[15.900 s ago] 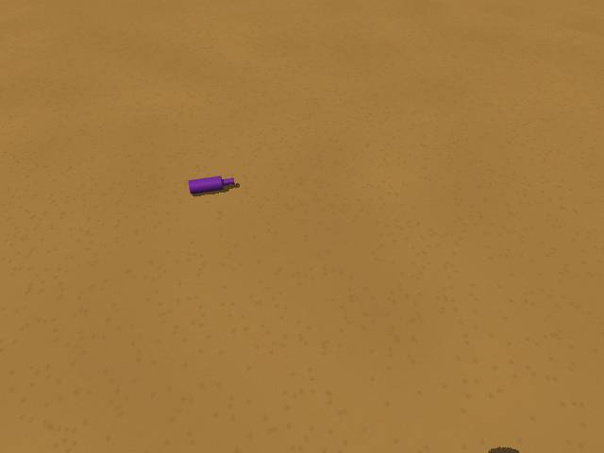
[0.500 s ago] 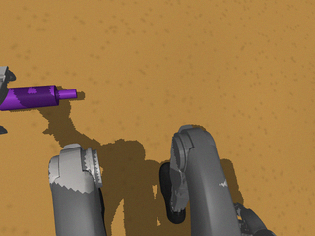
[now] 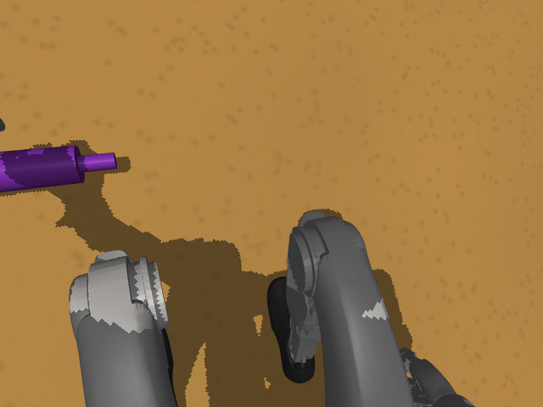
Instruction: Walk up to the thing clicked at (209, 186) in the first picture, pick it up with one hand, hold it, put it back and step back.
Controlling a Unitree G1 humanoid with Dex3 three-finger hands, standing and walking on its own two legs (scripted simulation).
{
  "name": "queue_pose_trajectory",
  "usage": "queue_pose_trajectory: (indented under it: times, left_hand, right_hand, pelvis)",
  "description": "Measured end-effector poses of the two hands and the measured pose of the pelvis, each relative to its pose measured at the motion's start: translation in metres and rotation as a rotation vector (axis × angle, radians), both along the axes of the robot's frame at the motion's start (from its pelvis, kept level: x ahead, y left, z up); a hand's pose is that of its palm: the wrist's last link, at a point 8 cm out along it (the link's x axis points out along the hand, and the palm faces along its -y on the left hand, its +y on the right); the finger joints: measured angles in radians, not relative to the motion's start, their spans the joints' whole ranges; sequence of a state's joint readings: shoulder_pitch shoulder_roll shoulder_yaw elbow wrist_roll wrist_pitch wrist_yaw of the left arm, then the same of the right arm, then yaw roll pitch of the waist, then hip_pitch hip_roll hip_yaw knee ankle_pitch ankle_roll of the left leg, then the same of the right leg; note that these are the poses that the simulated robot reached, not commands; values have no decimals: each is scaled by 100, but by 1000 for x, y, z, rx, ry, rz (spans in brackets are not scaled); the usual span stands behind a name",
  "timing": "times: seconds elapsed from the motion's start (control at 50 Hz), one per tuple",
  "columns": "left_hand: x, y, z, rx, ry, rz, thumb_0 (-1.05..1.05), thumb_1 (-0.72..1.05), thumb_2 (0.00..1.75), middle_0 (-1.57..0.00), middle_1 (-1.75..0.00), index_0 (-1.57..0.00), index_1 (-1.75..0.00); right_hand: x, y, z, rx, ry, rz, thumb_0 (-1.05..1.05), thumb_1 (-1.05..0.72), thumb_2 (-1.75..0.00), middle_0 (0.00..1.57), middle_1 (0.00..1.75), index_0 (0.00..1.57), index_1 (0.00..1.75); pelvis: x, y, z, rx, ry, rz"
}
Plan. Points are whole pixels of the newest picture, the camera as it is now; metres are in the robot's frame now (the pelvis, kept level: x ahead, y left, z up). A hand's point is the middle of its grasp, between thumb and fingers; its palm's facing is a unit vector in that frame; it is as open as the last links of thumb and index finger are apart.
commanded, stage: rise first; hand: left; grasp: from above
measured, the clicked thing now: (49, 167) +0.48 +0.28 -0.28
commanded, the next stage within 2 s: approach in 1.10 s
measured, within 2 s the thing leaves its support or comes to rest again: neither
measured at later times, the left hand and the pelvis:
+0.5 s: hand out of the picture +0.44 +0.34 -0.17, palm faces -0.45 -0.08 -0.89, open 14.3 cm; pelvis +0.00 +0.00 +0.00, yaw -1 degrees
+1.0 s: hand out of the picture +0.44 +0.35 -0.17, palm faces -0.46 -0.07 -0.89, open 14.2 cm; pelvis +0.00 +0.01 +0.00, yaw -1 degrees
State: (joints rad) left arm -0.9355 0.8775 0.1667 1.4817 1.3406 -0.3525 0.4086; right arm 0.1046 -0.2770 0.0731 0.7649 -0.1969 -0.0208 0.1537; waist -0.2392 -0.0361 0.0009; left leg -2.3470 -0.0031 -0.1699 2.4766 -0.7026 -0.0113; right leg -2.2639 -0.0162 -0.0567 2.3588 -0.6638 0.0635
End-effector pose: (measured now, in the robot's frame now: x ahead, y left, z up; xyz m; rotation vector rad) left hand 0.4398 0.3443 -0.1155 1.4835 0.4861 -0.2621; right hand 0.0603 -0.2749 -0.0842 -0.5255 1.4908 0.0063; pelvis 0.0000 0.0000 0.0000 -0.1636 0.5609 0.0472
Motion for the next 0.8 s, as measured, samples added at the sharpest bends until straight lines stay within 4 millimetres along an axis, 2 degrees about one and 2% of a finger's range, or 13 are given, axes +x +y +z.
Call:
queue_pose_trajectory:
  times: [0.22, 0.8]
  left_hand:
    - [5, 3, -2, -3, -3, -8, 0, -56, 104, -8, -99, -7, -101]
    - [6, 5, 7, 3, -6, -22, 0, -56, 105, -9, -99, -8, -100]
  right_hand:
    - [-7, 4, 3, -4, 23, -5, 0, -91, -90, 20, 30, 20, 30]
    - [-8, 8, 9, -5, -7, 3, 0, -91, -90, 20, 30, 20, 30]
  pelvis:
    - [0, 2, 0, -10, 0, 0]
    - [-4, 4, 1, -18, -10, 1]
